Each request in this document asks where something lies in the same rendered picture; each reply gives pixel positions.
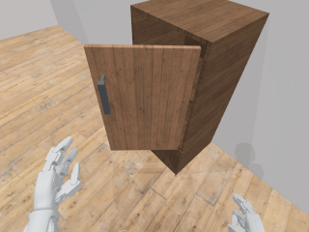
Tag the left robot forearm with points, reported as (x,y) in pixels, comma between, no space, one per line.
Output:
(43,220)

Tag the cupboard door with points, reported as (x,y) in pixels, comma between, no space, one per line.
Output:
(149,88)

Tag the handle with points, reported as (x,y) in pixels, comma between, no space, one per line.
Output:
(103,95)

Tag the left robot hand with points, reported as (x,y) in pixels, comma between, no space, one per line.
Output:
(50,178)

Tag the right robot hand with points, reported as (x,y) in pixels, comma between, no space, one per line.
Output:
(251,222)

